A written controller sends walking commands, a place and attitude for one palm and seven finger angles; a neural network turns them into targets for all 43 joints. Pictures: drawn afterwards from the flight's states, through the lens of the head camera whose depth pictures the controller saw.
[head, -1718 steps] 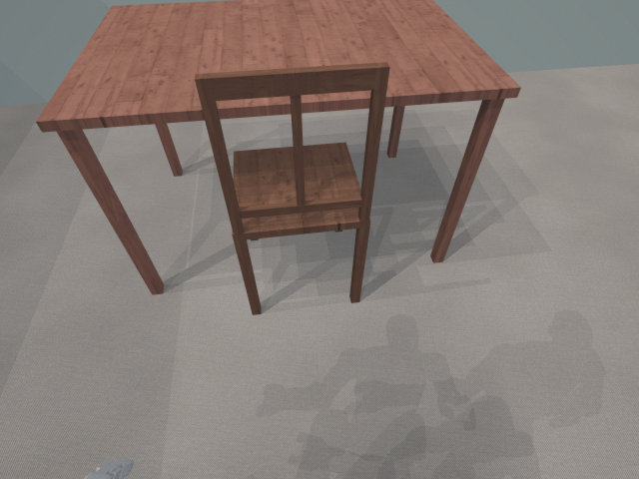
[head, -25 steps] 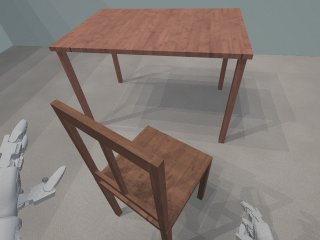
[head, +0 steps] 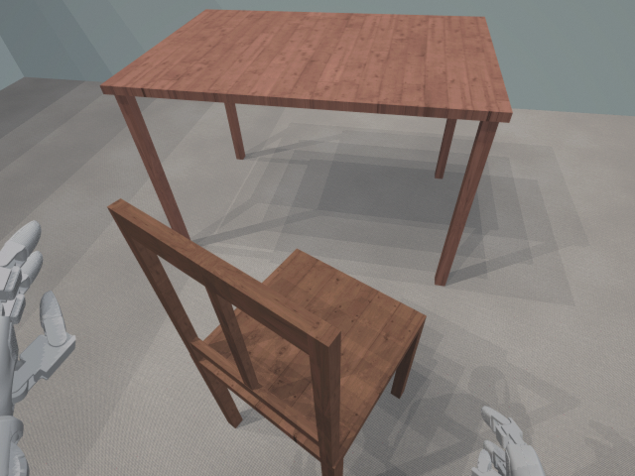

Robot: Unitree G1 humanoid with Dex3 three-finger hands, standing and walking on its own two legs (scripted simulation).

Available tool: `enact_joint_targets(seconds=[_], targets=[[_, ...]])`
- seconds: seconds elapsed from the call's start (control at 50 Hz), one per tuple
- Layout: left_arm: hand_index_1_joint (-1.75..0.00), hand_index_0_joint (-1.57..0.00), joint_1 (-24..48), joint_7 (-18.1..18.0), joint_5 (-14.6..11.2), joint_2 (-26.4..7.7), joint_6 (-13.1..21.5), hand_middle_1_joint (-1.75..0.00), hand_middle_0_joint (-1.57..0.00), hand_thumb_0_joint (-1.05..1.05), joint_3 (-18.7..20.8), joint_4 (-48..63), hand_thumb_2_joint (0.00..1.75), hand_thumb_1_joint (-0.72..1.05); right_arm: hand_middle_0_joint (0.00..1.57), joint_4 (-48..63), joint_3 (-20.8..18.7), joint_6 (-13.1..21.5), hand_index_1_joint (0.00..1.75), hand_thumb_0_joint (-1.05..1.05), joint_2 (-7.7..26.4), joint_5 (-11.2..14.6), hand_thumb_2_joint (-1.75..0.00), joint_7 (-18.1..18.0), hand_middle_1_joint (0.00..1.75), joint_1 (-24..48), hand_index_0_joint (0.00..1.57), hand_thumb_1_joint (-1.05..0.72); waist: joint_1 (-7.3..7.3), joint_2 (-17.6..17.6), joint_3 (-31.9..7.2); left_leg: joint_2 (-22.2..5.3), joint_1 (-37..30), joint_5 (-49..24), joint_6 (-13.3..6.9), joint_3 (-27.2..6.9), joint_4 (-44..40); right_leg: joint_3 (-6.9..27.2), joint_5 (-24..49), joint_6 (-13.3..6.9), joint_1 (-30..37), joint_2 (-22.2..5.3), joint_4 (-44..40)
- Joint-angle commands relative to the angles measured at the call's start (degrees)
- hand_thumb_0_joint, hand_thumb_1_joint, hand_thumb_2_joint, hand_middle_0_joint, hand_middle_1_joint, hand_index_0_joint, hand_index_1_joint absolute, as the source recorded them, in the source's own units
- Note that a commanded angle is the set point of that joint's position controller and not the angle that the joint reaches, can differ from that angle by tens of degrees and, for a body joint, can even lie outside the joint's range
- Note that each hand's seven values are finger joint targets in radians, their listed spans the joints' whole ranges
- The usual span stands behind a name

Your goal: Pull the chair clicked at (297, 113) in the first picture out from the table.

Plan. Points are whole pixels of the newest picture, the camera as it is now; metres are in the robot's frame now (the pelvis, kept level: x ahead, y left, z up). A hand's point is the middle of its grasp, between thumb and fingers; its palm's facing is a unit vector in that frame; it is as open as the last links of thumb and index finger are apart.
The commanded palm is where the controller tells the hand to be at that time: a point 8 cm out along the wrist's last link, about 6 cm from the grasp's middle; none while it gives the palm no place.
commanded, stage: step back with the hand held close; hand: left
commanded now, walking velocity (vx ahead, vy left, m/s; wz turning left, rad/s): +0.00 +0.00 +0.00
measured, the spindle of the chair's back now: (235, 342) +0.33 +0.19 -0.09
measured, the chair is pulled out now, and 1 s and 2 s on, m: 0.62 0.62 0.62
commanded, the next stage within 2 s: stop stepping back and stand still in 2.00 s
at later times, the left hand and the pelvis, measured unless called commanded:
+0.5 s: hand (68, 353) +0.17 +0.25 +0.16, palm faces +0.35 -0.75 -0.56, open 7.4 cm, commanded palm +0.11 +0.30 +0.18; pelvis -0.03 +0.01 +0.00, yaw -1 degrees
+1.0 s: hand (33, 399) +0.13 +0.25 +0.17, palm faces +0.43 -0.71 -0.56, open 7.4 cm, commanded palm +0.06 +0.29 +0.18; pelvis -0.08 -0.01 -0.01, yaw +1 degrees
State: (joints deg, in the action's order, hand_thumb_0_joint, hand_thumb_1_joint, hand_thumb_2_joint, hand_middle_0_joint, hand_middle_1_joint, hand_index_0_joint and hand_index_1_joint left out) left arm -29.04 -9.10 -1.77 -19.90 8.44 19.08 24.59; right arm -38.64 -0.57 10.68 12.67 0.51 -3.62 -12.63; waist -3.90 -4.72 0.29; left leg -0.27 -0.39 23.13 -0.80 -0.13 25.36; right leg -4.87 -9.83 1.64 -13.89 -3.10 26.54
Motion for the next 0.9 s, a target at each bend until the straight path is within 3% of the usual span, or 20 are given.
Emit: enact_joint_targets(seconds=[0.0,0.08,0.1,0.12,0.14,0.16,0.2,0.24,0.26,0.32,0.38,0.42,0.52,0.58,0.66,0.72,0.78,0.82,0.84,0.88], targets=[[-0.30,-0.20,5.56,-1.75,-0.15,-10.37,3.53,-0.30,-0.20,0.00,8.12,10.62,0.90,0.90,0.20,8.55,-1.69,2.95,0.30,0.00,5.54,0.10,-0.90,-0.43,0.30,6.20,0.20,-0.90,0.39,-0.31,-2.23,-1.42,12.10,-28.45,2.39,-1.10,-4.73,1.78,10.07,-3.23,12.41,0.38,-0.55],[-0.30,-0.20,6.00,-1.20,-0.33,-9.59,3.25,-0.30,-0.20,0.00,7.32,9.29,0.90,0.90,0.20,8.84,-1.81,2.31,0.30,0.00,5.86,0.07,-0.90,-0.14,0.30,6.28,0.20,-0.90,0.36,1.89,-1.63,-1.58,12.46,-28.27,2.38,-1.40,-5.04,1.59,9.01,-3.15,11.86,0.53,-0.44],[-0.30,-0.20,7.38,-0.84,-0.20,-7.78,3.21,-0.30,-0.20,0.00,4.80,9.50,0.90,0.90,0.20,9.00,-1.64,2.39,0.30,0.00,5.96,-0.01,-0.90,0.03,0.30,6.39,0.20,-0.90,0.78,2.03,-0.98,-1.50,12.45,-27.57,2.20,-1.33,-5.06,1.65,8.54,-3.05,11.01,0.43,-0.52],[-0.30,-0.20,17.51,-1.22,-0.41,-16.89,6.59,-0.30,-0.20,0.00,14.60,12.26,0.90,0.90,0.20,12.02,-1.17,1.09,0.30,0.00,6.97,0.69,-0.90,-0.33,0.30,4.75,0.20,-0.90,2.54,0.09,4.53,-3.79,17.16,-19.89,0.10,-3.12,-6.88,7.12,11.10,-3.11,8.24,-1.42,-0.23],[-0.30,-0.20,15.01,-0.71,-0.13,-15.37,7.42,-0.30,-0.20,0.00,13.28,10.30,0.90,0.90,0.20,10.55,-1.17,0.47,0.30,0.00,6.17,0.60,-0.90,-0.68,0.30,4.95,0.20,-0.90,2.16,3.38,3.00,-3.96,17.78,-15.17,-0.44,-2.86,-7.26,6.80,10.60,-3.03,8.85,-2.18,-1.25],[-0.30,-0.20,9.47,-0.55,-0.05,-13.37,7.08,-0.30,-0.20,0.00,12.04,7.33,0.90,0.90,0.20,10.46,-1.21,-0.09,0.30,0.00,6.13,0.53,-0.90,-0.83,0.30,5.35,0.20,-0.90,2.33,4.89,2.86,-3.58,17.08,-15.34,-0.61,-2.19,-7.05,6.93,12.29,-3.17,8.61,-2.46,-1.46],[-0.30,-0.20,5.54,-0.05,0.37,-10.52,6.50,-0.30,-0.20,0.00,9.47,7.49,0.90,0.90,0.20,11.51,-1.21,-1.44,0.30,0.00,6.70,0.07,-0.90,-0.77,0.30,5.91,0.20,-0.90,2.50,3.43,-0.21,-3.86,15.26,-20.78,-0.57,-2.10,-6.39,6.10,16.62,-2.84,9.55,-2.68,0.48],[-0.30,-0.20,3.15,0.04,0.66,-10.27,6.64,-0.30,-0.20,0.00,9.25,10.09,0.90,0.90,0.20,12.05,-1.27,-2.17,0.30,0.00,6.63,-0.42,-0.90,-0.78,0.30,6.64,0.20,-0.90,2.38,-1.02,-4.44,-4.51,13.52,-29.90,0.06,-2.42,-4.81,5.21,22.70,-2.85,10.69,-3.02,2.92],[-0.30,-0.20,1.82,-0.02,0.80,-10.56,6.54,-0.30,-0.20,0.00,9.36,11.46,0.90,0.90,0.20,12.47,-1.48,-2.55,0.30,0.00,6.70,-0.57,-0.90,-0.70,0.30,6.89,0.20,-0.90,2.27,-2.15,-6.97,-4.77,12.47,-33.55,0.31,-2.27,-3.69,5.27,25.08,-2.78,11.19,-3.24,3.73],[-0.30,-0.20,-1.18,-0.56,0.95,-13.80,6.40,-0.30,-0.20,0.00,12.59,15.10,0.90,0.90,0.20,13.56,-2.01,-3.61,0.30,0.00,6.35,-0.68,-0.90,-0.77,0.30,7.48,0.20,-0.90,2.14,-0.05,-12.43,-4.67,12.50,-38.28,1.07,-2.94,-1.06,5.61,30.84,-3.12,13.97,-3.97,5.37],[-0.30,-0.20,-3.54,-0.94,0.49,-15.40,6.49,-0.30,-0.20,0.00,14.41,16.82,0.90,0.90,0.20,14.63,-2.34,-4.66,0.30,0.00,5.75,0.02,-0.90,-1.11,0.30,7.10,0.20,-0.90,2.26,2.38,-13.25,-4.33,14.94,-35.52,1.57,-3.35,0.08,6.38,31.40,-3.77,13.98,-4.70,6.58],[-0.30,-0.20,-3.81,-1.36,0.40,-17.01,6.51,-0.30,-0.20,0.00,16.13,16.67,0.90,0.90,0.20,14.71,-2.54,-5.11,0.30,0.00,5.79,0.27,-0.90,-1.58,0.30,7.29,0.20,-0.90,2.35,1.50,-12.91,-4.31,16.66,-31.56,1.39,-3.80,-0.52,6.70,29.44,-3.61,13.37,-4.56,7.07],[-0.30,-0.20,-2.32,-1.68,0.32,-14.67,6.13,-0.30,-0.20,0.00,14.49,12.83,0.90,0.90,0.20,14.35,-2.58,-5.52,0.30,0.00,6.22,0.39,-0.90,-2.38,0.30,6.97,0.20,-0.90,2.66,-0.23,-5.90,-5.99,23.64,-20.77,-0.76,-4.64,-4.68,6.05,19.33,-2.12,10.62,-2.45,8.21],[-0.30,-0.20,-0.20,-1.85,0.53,-12.73,5.54,-0.30,-0.20,0.00,11.98,10.31,0.90,0.90,0.20,14.02,-2.35,-5.61,0.30,0.00,6.83,0.44,-0.90,-2.52,0.30,6.25,0.20,-0.90,2.93,1.49,-2.17,-6.18,29.24,-9.89,-2.12,-4.74,-5.78,7.48,12.82,-2.00,10.29,-2.47,7.55],[-0.30,-0.20,3.93,-2.19,1.24,-12.85,5.56,-0.30,-0.20,0.00,10.30,11.27,0.90,0.90,0.20,13.80,-2.08,-5.08,0.30,0.00,7.32,0.31,-0.90,-2.45,0.30,5.43,0.20,-0.90,3.02,4.46,0.95,-3.65,32.12,4.17,-2.81,-3.62,-4.26,11.68,0.05,-2.47,6.87,-3.91,1.22],[-0.30,-0.20,5.62,-2.72,1.87,-15.37,5.87,-0.30,-0.20,0.00,11.75,13.31,0.90,0.90,0.20,13.61,-2.02,-4.63,0.30,0.00,7.38,0.03,-0.90,-2.27,0.30,4.98,0.20,-0.90,2.83,8.32,0.62,-1.52,28.94,7.98,-2.86,-2.82,-0.80,14.93,-10.82,-3.17,2.29,-5.29,-6.29],[-0.30,-0.20,3.89,-3.16,1.92,-16.31,6.54,-0.30,-0.20,0.00,12.91,14.89,0.90,0.90,0.20,13.64,-1.85,-4.34,0.30,0.00,6.92,-0.15,-0.90,-1.94,0.30,4.00,0.20,-0.90,2.55,10.10,-3.58,-0.54,25.19,6.65,-2.83,-2.17,1.39,15.06,-15.44,-3.57,1.72,-6.86,-9.36],[-0.30,-0.20,1.53,-3.50,1.85,-17.61,6.97,-0.30,-0.20,0.00,14.62,15.78,0.90,0.90,0.20,13.84,-1.87,-4.27,0.30,0.00,7.05,0.01,-0.90,-1.97,0.30,4.52,0.20,-0.90,2.44,6.59,-5.48,-1.24,24.80,6.98,-3.04,-3.08,-0.35,14.25,-15.97,-3.41,2.64,-6.32,-8.55],[-0.30,-0.20,0.68,-3.48,1.78,-16.29,7.31,-0.30,-0.20,0.00,13.85,16.26,0.90,0.90,0.20,14.10,-1.59,-4.18,0.30,0.00,6.78,0.03,-0.90,-1.93,0.30,4.11,0.20,-0.90,2.55,4.18,-6.12,-1.97,26.03,7.40,-3.30,-3.66,-2.03,12.79,-15.12,-2.88,4.15,-5.59,-6.94],[-0.30,-0.20,-0.63,-3.80,2.10,-16.28,7.79,-0.30,-0.20,0.00,14.95,15.97,0.90,0.90,0.20,14.41,-1.96,-3.81,0.30,0.00,7.31,0.19,-0.90,-1.92,0.30,4.20,0.20,-0.90,2.59,0.88,-6.05,-4.08,32.58,9.25,-4.17,-5.78,-5.59,10.78,-10.72,-1.78,9.79,-3.15,-1.63]])
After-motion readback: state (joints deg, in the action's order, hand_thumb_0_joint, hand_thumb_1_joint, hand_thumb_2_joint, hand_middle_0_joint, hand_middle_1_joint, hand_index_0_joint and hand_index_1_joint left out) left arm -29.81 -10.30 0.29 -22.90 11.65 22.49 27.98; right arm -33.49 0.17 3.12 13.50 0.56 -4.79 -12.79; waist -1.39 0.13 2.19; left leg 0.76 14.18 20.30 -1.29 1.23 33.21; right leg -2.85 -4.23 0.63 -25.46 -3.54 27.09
